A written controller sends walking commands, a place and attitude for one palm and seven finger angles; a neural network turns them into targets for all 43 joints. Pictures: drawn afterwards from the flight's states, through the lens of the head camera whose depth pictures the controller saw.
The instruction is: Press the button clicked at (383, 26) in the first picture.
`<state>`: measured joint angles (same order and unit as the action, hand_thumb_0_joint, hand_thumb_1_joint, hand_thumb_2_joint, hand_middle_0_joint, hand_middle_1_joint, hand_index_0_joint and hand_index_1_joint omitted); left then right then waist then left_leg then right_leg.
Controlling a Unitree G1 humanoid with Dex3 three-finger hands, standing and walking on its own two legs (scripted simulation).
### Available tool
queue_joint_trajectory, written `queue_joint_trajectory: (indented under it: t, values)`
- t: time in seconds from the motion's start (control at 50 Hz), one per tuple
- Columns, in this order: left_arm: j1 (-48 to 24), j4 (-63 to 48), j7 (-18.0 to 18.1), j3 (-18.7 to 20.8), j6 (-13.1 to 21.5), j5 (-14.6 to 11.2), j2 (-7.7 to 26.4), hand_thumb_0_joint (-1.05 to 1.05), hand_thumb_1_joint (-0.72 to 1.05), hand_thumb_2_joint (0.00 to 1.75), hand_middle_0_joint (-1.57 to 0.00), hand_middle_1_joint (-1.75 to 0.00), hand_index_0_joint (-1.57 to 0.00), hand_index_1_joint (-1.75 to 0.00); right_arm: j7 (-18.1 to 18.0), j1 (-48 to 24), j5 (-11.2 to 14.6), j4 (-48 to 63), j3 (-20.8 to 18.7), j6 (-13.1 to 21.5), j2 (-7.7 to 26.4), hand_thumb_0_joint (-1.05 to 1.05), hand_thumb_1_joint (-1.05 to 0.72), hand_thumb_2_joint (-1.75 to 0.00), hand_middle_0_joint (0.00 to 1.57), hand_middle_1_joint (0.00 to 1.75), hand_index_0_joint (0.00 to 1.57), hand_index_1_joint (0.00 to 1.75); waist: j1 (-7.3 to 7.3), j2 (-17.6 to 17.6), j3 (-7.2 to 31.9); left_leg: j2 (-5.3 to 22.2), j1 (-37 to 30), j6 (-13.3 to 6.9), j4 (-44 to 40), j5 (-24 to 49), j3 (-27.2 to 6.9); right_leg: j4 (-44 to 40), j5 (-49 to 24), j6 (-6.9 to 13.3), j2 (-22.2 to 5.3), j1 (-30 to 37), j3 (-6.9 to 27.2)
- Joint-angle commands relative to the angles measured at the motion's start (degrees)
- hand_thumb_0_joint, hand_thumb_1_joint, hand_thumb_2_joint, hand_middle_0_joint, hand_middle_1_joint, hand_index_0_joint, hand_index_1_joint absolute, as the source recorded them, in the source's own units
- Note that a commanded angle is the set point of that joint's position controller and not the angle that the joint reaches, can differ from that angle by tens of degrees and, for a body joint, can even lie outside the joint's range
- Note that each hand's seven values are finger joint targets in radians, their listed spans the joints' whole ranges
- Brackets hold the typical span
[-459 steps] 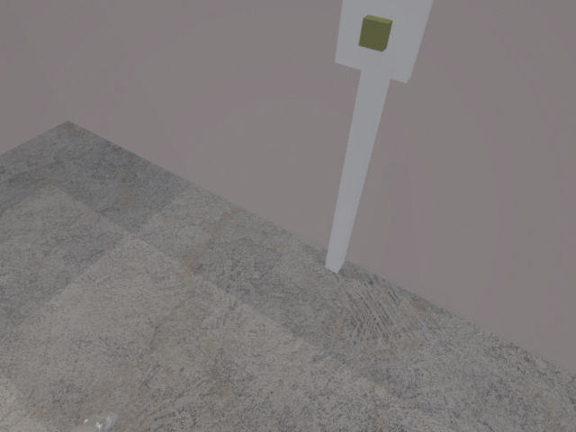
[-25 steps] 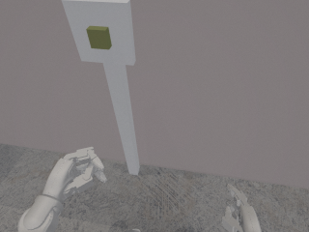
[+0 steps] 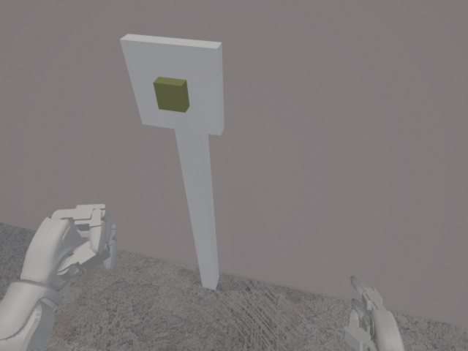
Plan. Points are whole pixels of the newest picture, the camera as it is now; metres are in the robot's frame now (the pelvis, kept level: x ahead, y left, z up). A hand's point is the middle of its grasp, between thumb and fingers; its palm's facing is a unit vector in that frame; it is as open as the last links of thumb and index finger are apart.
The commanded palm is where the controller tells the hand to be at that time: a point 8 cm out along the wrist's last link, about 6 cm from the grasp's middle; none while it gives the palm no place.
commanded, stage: raise the hand and make a fist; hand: left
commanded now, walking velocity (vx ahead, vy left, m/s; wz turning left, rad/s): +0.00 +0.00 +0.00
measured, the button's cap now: (172, 94) +0.51 +0.18 +0.21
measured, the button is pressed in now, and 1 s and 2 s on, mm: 0 0 0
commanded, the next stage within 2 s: aim a knuckle at the button in 0.76 s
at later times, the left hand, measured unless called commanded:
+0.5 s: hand (103, 223) +0.22 +0.19 +0.19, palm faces -0.10 -0.99 -0.11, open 3.1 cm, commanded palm +0.18 +0.24 +0.20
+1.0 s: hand (107, 222) +0.22 +0.19 +0.19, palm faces -0.06 -0.99 -0.10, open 3.1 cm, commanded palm +0.21 +0.24 +0.19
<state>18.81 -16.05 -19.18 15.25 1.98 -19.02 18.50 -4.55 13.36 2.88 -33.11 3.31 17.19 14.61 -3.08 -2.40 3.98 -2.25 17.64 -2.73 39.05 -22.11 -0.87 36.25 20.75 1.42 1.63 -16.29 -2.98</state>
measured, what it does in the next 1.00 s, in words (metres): stands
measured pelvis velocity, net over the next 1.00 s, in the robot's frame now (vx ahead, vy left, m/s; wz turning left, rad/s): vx -0.02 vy -0.02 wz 0.00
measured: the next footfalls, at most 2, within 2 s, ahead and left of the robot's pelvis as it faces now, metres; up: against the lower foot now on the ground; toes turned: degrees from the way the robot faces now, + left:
none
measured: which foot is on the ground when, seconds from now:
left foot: down 0.00-1.00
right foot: down 0.00-1.00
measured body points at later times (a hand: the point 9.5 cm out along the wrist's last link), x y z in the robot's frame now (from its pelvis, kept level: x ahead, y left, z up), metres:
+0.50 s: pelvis -0.02 -0.02 +0.01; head -0.06 -0.04 +0.46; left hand +0.22 +0.25 +0.20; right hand +0.18 -0.23 -0.05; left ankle -0.02 +0.09 -0.72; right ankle -0.02 -0.11 -0.72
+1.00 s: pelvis -0.02 -0.02 +0.01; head -0.06 -0.04 +0.46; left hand +0.22 +0.25 +0.19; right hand +0.18 -0.24 -0.05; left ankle -0.02 +0.09 -0.72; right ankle -0.02 -0.11 -0.72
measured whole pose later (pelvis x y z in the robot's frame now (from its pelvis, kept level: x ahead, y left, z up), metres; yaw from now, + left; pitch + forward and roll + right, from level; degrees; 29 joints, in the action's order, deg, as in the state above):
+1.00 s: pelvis -0.02 -0.02 +0.01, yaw +0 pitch -4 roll -1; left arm 4.6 -10.1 -22.0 18.6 -11.2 -20.3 21.3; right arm -5.7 11.7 4.5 -36.0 4.8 14.4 15.5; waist -3.1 -4.0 2.2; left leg -1.2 11.6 -1.3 32.9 -17.7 -1.2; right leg 30.8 16.7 2.8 2.6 -10.6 -3.1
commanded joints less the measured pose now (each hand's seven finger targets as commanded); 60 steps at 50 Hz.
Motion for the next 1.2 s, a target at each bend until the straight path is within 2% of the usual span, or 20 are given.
queue_joint_trajectory:
  t: [0.0,0.08,0.14,0.2,0.28,0.36,0.42,0.46,0.58,0.64,0.7,0.8,0.82,0.88,0.9,0.96,1.0,1.08,1.12,1.18]
  values:
    - [-9.11,-10.52,-2.66,1.75,-0.88,-0.56,7.1,0.0,0.9,0.9,-1.3,-1.5,-1.3,-1.5,-0.12,-4.59,0.55,8.63,-2.26,3.08,6.79,0.0,-0.9,-0.9,0.2,0.3,0.2,0.3,1.0,-0.9,5.14,3.13,-7.23,1.85,-6.71,26.98,-3.35,-4.81,-23.49,-0.14,-0.67,1.57,-0.47]
    - [-13.84,-12.3,-3.16,5.98,-5.22,-0.08,12.25,0.0,0.9,0.9,-1.3,-1.5,-1.3,-1.5,-0.33,-6.42,0.75,9.51,-1.88,1.54,6.81,0.0,-0.9,-0.9,0.2,0.3,0.2,0.3,0.18,-0.64,5.93,3.05,-8.18,1.77,-8.69,25.6,-3.47,-5.95,-22.21,-0.06,-0.97,3.07,-0.73]
    - [-16.56,-12.56,-2.37,10.72,-6.25,-1.68,15.1,0.0,0.9,0.9,-1.3,-1.5,-1.3,-1.5,-0.44,-8.02,0.61,9.83,-1.15,0.7,6.1,0.0,-0.9,-0.9,0.2,0.3,0.2,0.3,-0.79,-0.37,7.27,2.54,-8.99,1.57,-9.49,24.63,-3.13,-6.91,-21.93,0.13,-0.93,5.01,-0.61]
    - [-20.44,-12.59,-2.36,11.81,-6.4,-3.14,15.24,0.0,0.9,0.9,-1.3,-1.5,-1.3,-1.5,-0.4,-9.23,0.63,9.41,-0.62,0.4,5.83,0.0,-0.9,-0.9,0.2,0.3,0.2,0.3,-0.87,-0.51,7.34,2.42,-9.9,1.53,-9.91,23.97,-2.96,-7.8,-21.55,0.15,-0.62,5.83,-0.46]
    - [-24.62,-9.27,-3.61,8.39,-8.81,-3.19,13.1,0.0,0.9,0.9,-1.3,-1.5,-1.3,-1.5,-0.62,-9.95,1.4,8.37,-0.36,0.36,6.02,0.0,-0.9,-0.9,0.2,0.3,0.2,0.3,0.23,-3.65,3.56,2.5,-10.14,1.34,-11.47,19.3,-3.06,-9.66,-17.6,0.09,-1.07,3.63,-0.11]
    - [-25.28,-5.12,-4.64,8.08,-13.22,-2.2,14.24,0.0,0.9,0.9,-1.3,-1.5,-1.3,-1.5,-0.78,-10.65,1.92,8.61,-0.45,-0.49,6.48,0.0,-0.9,-0.9,0.2,0.3,0.2,0.3,0.19,0.76,0.74,2.48,-8.1,0.47,-12.8,13.77,-3.21,-11.71,-11.97,-0.36,-1.38,2.91,0.87]
    - [-21.84,-4.12,-5.14,10.36,-14.67,-2.64,15.09,0.0,0.9,0.9,-1.3,-1.5,-1.3,-1.5,-0.36,-11.46,1.94,9.15,-0.61,-1.32,6.71,0.0,-0.9,-0.9,0.2,0.3,0.2,0.3,-0.46,3.53,2.58,2.15,-7.38,0.28,-11.77,14.7,-2.44,-12.11,-12.79,-0.87,-1.94,4.62,2.43]
    - [-22.69,-6.69,-4.81,12.31,-14.15,-3.26,16.36,0.0,0.9,0.9,-1.3,-1.5,-1.3,-1.5,-0.24,-12.48,1.85,9.81,-0.58,-1.53,6.47,0.0,-0.9,-0.9,0.2,0.3,0.2,0.3,-0.82,3.4,4.47,1.98,-7.3,0.33,-11.11,14.57,-2.07,-12.26,-12.21,-1.17,-2.38,5.53,3.48]
    - [-25.06,-13.05,-1.81,11.75,-9.23,-2.98,15.66,0.0,0.9,0.9,-1.3,-1.5,-1.3,-1.5,-0.38,-12.26,1.54,9.88,-0.5,0.16,5.51,0.0,-0.9,-0.9,0.2,0.3,0.2,0.3,-0.48,-3.66,4.64,1.92,-9.31,0.59,-11.58,12.64,-1.74,-12.45,-8.94,-0.6,-2.05,4.38,2.64]
    - [-23.64,-9.27,-1.47,10.53,-9.33,-2.43,14.71,0.0,0.9,0.9,-1.3,-1.5,-1.3,-1.5,-0.58,-11.43,1.56,8.47,-0.81,0.47,6.12,0.0,-0.9,-0.9,0.2,0.3,0.2,0.3,0.27,-0.37,0.5,2.31,-7.25,0.46,-11.43,10.42,-1.8,-14.19,-5.7,-1.08,-2.5,2.94,4.04]
    - [-23.67,-6.81,-1.81,9.53,-11.04,-1.73,14.59,0.0,0.9,0.9,-1.3,-1.5,-1.3,-1.5,-0.86,-11.62,1.81,8.11,-1.13,0.3,6.5,0.0,-0.9,-0.9,0.2,0.3,0.2,0.3,0.31,-0.73,-1.36,2.47,-6.14,0.53,-11.04,9.18,-1.8,-15.16,-3.12,-1.31,-3.03,2.24,5.82]
    - [-25.18,-8.41,-2.61,10.2,-11.54,-2.22,15.58,0.0,0.9,0.9,-1.3,-1.5,-1.3,-1.5,-0.93,-12.34,1.81,8.9,-1.09,0.53,6.57,0.0,-0.9,-0.9,0.2,0.3,0.2,0.3,0.14,2.34,1.77,2.35,-6.39,0.37,-9.98,10.44,-2.02,-14.86,-3.42,-1.91,-3.55,4.06,6.83]
    - [-25.38,-9.31,-2.72,10.5,-11.18,-2.4,15.83,0.0,0.9,0.9,-1.3,-1.5,-1.3,-1.5,-0.88,-12.47,1.89,8.93,-1.07,0.64,6.42,0.0,-0.9,-0.9,0.2,0.3,0.2,0.3,0.16,1.26,3.19,2.28,-6.78,0.37,-9.78,10.81,-1.85,-14.74,-4.07,-1.99,-3.85,4.53,7.1]
    - [-28.22,-8.32,-2.42,11.05,-9.53,-2.69,16.09,0.0,0.9,0.9,-1.3,-1.5,-1.3,-1.5,-1.11,-11.87,1.74,8.28,-0.98,1.34,6.36,0.0,-0.9,-0.9,0.2,0.3,0.2,0.3,0.38,0.63,4.44,2.16,-8.13,0.35,-9.99,12.19,-1.96,-13.32,-7.6,-1.65,-3.12,4.43,5.16]
    - [-28.44,-6.52,-2.28,11.68,-9.33,-2.96,16.49,0.0,0.9,0.9,-1.3,-1.5,-1.3,-1.5,-1.18,-11.77,1.59,7.7,-0.96,1.29,6.43,0.0,-0.9,-0.9,0.2,0.3,0.2,0.3,0.3,0.98,3.62,2.28,-7.23,0.54,-9.41,12.39,-2.16,-13.56,-8.22,-1.87,-3.31,4.73,6.44]
    - [-32.82,-3.08,-1.99,7.09,-9.28,-1.76,13.18,0.0,0.9,0.9,-1.3,-1.5,-1.3,-1.5,-1.46,-10.83,1.89,6.84,-0.81,1.24,6.43,0.0,-0.9,-0.9,0.2,0.3,0.2,0.3,1.58,-1.37,0.53,2.19,-8.0,0.38,-11.19,10.95,-2.25,-12.89,-7.21,-1.15,-2.23,1.3,3.29]
    - [-35.84,-1.09,-1.8,5.15,-9.54,-0.98,12.27,0.0,0.9,0.9,-1.3,-1.5,-1.3,-1.5,-1.69,-10.43,2.03,6.65,-1.02,1.3,6.52,0.0,-0.9,-0.9,0.2,0.3,0.2,0.3,1.87,-0.5,0.15,2.19,-8.43,0.21,-11.54,10.83,-2.49,-12.63,-7.61,-1.01,-1.83,0.84,2.87]
    - [-39.54,0.77,-1.55,3.22,-10.34,0.71,11.99,0.0,0.9,0.9,-1.3,-1.5,-1.3,-1.5,-1.85,-9.77,1.91,7.08,-1.05,0.69,6.49,0.0,-0.9,-0.9,0.2,0.3,0.2,0.3,1.84,-0.48,3.77,2.01,-9.75,0.17,-12.03,12.47,-2.76,-11.17,-10.25,-0.69,-1.82,1.56,1.74]
    - [-40.3,1.2,-1.02,4.83,-10.03,0.93,13.32,0.0,0.9,0.9,-1.3,-1.5,-1.3,-1.5,-1.7,-9.72,1.64,7.23,-0.98,0.45,6.44,0.0,-0.9,-0.9,0.2,0.3,0.2,0.3,1.19,0.76,5.5,2.1,-9.93,0.23,-11.98,14.62,-2.87,-10.55,-12.59,-0.46,-1.76,3.08,1.59]
    - [-43.05,1.4,0.07,5.94,-8.95,1.26,13.93,0.0,0.9,0.9,-1.3,-1.5,-1.3,-1.5,-1.61,-9.51,1.39,7.24,-1.0,-0.03,6.08,0.0,-0.9,-0.9,0.2,0.3,0.2,0.3,0.99,-0.95,9.15,2.07,-11.96,0.67,-11.9,18.48,-2.59,-9.26,-16.82,-0.1,-1.73,4.5,0.97]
